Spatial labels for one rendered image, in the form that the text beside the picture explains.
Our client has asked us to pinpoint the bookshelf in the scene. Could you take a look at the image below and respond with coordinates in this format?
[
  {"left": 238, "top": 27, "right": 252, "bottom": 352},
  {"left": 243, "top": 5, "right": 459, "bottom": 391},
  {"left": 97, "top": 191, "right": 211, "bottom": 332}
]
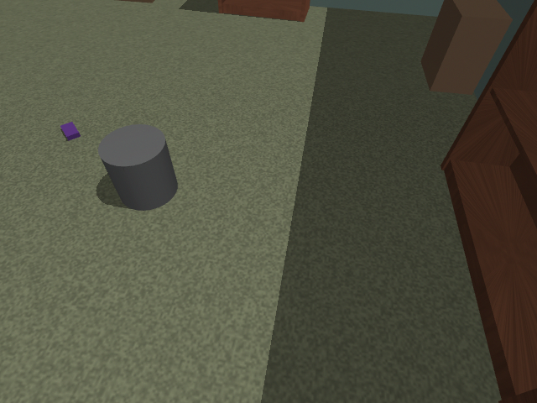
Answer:
[
  {"left": 218, "top": 0, "right": 310, "bottom": 22},
  {"left": 441, "top": 0, "right": 537, "bottom": 403}
]

